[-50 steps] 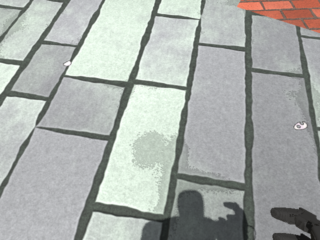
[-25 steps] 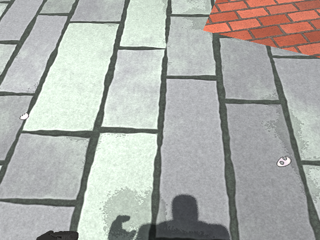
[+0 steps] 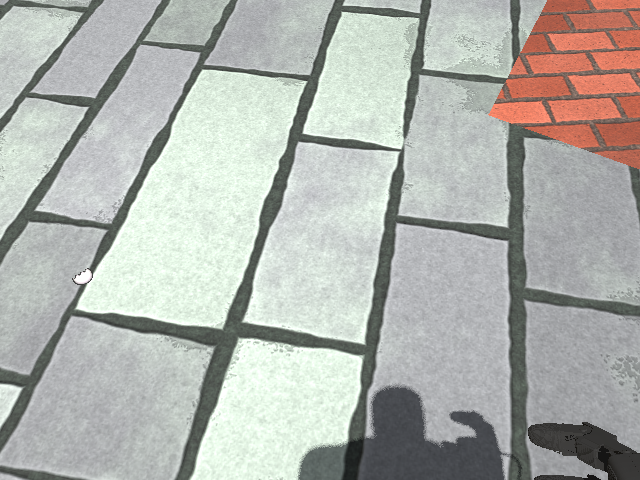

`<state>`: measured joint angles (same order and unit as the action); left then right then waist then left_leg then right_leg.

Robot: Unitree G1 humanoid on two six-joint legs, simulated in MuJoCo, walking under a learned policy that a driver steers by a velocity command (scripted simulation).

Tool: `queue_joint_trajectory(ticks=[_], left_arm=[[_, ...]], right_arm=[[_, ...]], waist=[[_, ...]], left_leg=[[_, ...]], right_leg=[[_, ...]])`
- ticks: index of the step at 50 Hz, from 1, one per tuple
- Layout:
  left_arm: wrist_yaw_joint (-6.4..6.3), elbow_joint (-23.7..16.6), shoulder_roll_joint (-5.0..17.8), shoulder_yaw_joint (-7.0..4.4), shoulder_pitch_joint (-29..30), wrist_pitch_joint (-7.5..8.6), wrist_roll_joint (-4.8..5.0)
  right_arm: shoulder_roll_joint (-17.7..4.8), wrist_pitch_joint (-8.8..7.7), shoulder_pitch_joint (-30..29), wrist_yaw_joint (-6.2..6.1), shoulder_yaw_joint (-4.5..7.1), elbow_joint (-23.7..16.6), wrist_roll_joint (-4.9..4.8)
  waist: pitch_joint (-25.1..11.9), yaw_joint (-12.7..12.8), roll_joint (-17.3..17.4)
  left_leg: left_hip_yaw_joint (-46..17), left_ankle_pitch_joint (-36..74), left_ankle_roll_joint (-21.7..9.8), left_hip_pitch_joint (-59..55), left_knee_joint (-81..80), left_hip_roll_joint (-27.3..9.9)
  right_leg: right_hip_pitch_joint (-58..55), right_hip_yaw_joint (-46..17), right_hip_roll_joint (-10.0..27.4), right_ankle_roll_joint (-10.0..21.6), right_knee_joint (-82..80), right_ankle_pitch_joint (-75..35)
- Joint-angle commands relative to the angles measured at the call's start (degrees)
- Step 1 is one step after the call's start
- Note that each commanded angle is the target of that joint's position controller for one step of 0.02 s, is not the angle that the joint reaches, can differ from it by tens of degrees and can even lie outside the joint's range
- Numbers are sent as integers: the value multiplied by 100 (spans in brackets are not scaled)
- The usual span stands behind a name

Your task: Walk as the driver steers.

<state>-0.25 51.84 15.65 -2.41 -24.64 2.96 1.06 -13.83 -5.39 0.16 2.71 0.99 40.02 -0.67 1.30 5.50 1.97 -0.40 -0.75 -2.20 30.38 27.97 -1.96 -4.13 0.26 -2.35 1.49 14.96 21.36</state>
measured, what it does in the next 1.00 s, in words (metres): walks ahead, turning right: left foot, then right foot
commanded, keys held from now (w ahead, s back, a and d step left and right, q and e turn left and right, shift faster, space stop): w+e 1.00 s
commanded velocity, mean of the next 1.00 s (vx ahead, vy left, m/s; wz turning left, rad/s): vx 0.50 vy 0.00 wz -0.51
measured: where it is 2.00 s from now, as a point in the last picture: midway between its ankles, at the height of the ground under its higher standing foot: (506, 359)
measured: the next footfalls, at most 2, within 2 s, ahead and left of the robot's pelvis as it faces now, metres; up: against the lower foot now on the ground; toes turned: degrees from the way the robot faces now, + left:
left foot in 0.02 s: +0.19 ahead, +0.12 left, +0.00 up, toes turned +0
right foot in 0.56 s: +0.41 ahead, -0.18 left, +0.00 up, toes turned -21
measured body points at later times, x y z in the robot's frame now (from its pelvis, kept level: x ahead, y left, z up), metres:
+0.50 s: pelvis +0.25 -0.01 +0.00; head +0.28 -0.04 +0.45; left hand +0.51 +0.17 -0.09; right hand +0.21 -0.30 -0.13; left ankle +0.15 +0.12 -0.73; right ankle +0.37 -0.18 -0.70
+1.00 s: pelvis +0.50 -0.13 +0.01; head +0.52 -0.16 +0.46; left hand +0.69 +0.11 -0.09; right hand +0.58 -0.45 -0.08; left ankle +0.74 -0.09 -0.70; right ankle +0.38 -0.16 -0.73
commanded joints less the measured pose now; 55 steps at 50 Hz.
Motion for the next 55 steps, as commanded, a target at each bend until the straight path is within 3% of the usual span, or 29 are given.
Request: queue_joint_trajectory(ticks=[1,2,3,4,5,6,7,9,12,18,23,26,27,28,29,30,31,32,33,34,35,37,39,44,49,52,53,54,55], left_arm=[[-53,-332,998,-208,234,-2,-42],[-55,-542,641,-78,254,23,-188],[-18,-545,12,74,-627,130,-29],[-17,-464,729,-92,-248,177,113],[-20,-621,935,-184,260,184,197],[-50,-662,837,-183,483,167,155],[-59,-683,754,-211,576,120,82],[-38,-666,502,-210,366,-29,97],[-49,-865,375,-215,603,-176,53],[148,-1254,238,-144,1560,-97,16],[304,-1704,299,-136,2271,-117,17],[331,-1776,565,-281,1873,-170,1],[313,-1626,757,-410,1195,-186,17],[232,-1340,1122,-621,185,-216,34],[105,-1240,1747,-780,-259,-259,70],[160,-1523,1915,-720,7,-132,24],[230,-1539,1358,-560,75,-26,7],[234,-1517,1152,-491,267,43,-14],[225,-1562,1001,-443,666,66,-3],[201,-1641,810,-378,969,72,-29],[172,-1725,755,-344,1101,74,-84],[114,-1728,840,-364,1052,107,-59],[30,-1667,967,-401,855,114,-39],[-80,-1499,1013,-416,465,45,0],[-113,-1324,973,-424,218,-31,45],[-137,-1345,943,-429,391,-103,30],[-122,-1394,777,-367,471,-107,14],[-95,-1507,464,-241,485,-93,-73],[-93,-1654,113,-137,-327,-48,83]], right_arm=[[-1140,-135,1275,-82,443,1,38],[-1584,-103,2354,-165,555,155,122],[-1715,-49,2392,-132,567,241,145],[-1106,-34,2230,-146,431,164,83],[-887,-37,1864,-175,364,155,47],[-782,-52,1503,-170,327,157,60],[-640,-71,1257,-157,300,181,84],[-572,-144,1030,-152,307,251,147],[-739,-214,978,-183,379,409,141],[-1052,-97,1211,-302,464,622,117],[-1294,102,1579,-318,556,814,-29],[-1514,219,1424,-350,627,782,-117],[-1535,269,1317,-358,632,755,-147],[-1388,276,1335,-372,569,725,-121],[-784,219,1565,-356,380,523,133],[-508,0,1696,-290,234,272,113],[-1068,-161,994,-219,363,169,-114],[-1079,-252,780,-192,355,70,-198],[-1011,-280,816,-244,350,162,-79],[-1077,-243,894,-276,397,225,38],[-1087,-170,992,-260,417,245,62],[-949,-56,1032,-260,405,229,130],[-827,4,715,-283,369,123,166],[-637,-42,-258,-218,273,-159,92],[-830,-168,-580,-97,319,-343,33],[-1018,-249,17,-102,428,-218,21],[-1166,-279,592,-138,515,-83,70],[-1452,-289,1451,-186,595,-9,162],[-1865,-208,2010,-177,701,178,211]], waist=[[-848,-1106,-609],[-1841,-1448,138],[-2529,-975,1674],[-1977,-1194,935],[-1139,-1133,641],[-732,-942,242],[-425,-794,235],[-271,-547,423],[3,-460,234],[235,-769,25],[441,-964,19],[21,-576,281],[-347,-160,247],[-867,315,35],[-1200,168,-1232],[-2092,-207,-1723],[-1779,140,-869],[-1085,0,-745],[-705,-283,-250],[-518,-481,-309],[-472,-611,-443],[-450,-670,-406],[-307,-600,-375],[-64,-232,-667],[-18,-150,-756],[-163,-491,-1014],[-524,-784,-951],[-1343,-1140,-425],[-2063,-796,1547]], left_leg=[[12,16,-370,-2262,-90,19],[-1237,200,-712,-4104,164,-1175],[-3645,-964,-1474,-5589,-496,-2294],[-3587,-1643,-1248,-5080,-868,-2107],[-2667,-1548,-1010,-4292,-1019,-1940],[-2090,-1110,-906,-3518,-1221,-1716],[-1608,-797,-857,-2947,-1437,-1515],[-976,-484,-848,-2315,-1816,-1334],[-325,64,-926,-2071,-2077,-1355],[702,440,-795,-2467,-2126,-1221],[987,813,-658,-3397,-1781,-1528],[1243,3142,-456,-3657,-674,-1527],[1391,3729,-343,-3495,303,-1383],[1497,3248,-122,-2726,1702,-1120],[1498,-378,209,-664,3733,-557],[151,-3474,367,946,5113,471],[-499,-3084,249,1574,5300,141],[-413,-2549,103,1701,4943,-91],[-423,-2112,96,1356,4429,-348],[-440,-1832,135,968,3974,-500],[-459,-1642,184,647,3808,-557],[-357,-1402,372,477,3417,-494],[-297,-923,539,617,2794,-389],[-307,483,628,345,834,-29],[-465,338,442,20,50,149],[-348,-278,190,-796,-206,231],[-338,-201,12,-1728,-369,134],[-1163,-483,-347,-3250,-209,-758],[-3794,-1679,-1272,-5148,-685,-2035]], right_leg=[[678,-656,1173,568,1770,-4385],[1961,-390,666,346,3621,-2452],[3959,-481,-113,67,5280,1230],[4465,-960,205,58,5824,1167],[4688,-817,443,67,5831,608],[4471,-699,686,23,5656,135],[4283,-683,834,-11,5407,-172],[3806,-658,1004,-64,5247,-492],[4093,-671,1085,-154,4928,-895],[4175,-279,1001,-130,3082,-2327],[4360,83,867,115,2320,-1826],[3464,528,383,438,2210,-983],[2573,689,98,608,1977,-1016],[1010,559,-111,835,1676,-1318],[-663,-1570,1141,1387,1473,-1282],[-1711,-4764,2178,2395,413,-157],[-1557,-4411,2123,2067,39,-82],[-860,-3553,1928,1833,68,-424],[-38,-2898,1644,1607,90,-1005],[551,-2439,1438,1486,31,-1593],[924,-2258,1318,1462,-92,-1912],[1266,-1974,1196,1527,-207,-2540],[1422,-1725,1073,1497,-264,-2727],[1577,-1562,789,1137,-185,-1888],[1115,-2170,1018,1024,360,-1655],[988,-2473,1021,870,924,-2106],[1154,-2299,722,700,1565,-2424],[1855,-1869,373,484,3086,-1783],[3964,-1143,-463,58,4952,1029]])
Keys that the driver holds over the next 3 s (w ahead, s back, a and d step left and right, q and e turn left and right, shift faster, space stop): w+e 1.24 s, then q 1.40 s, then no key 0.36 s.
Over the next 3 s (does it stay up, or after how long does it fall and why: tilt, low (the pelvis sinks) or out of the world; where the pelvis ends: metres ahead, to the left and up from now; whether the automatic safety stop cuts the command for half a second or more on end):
stays up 0.76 -0.25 0.01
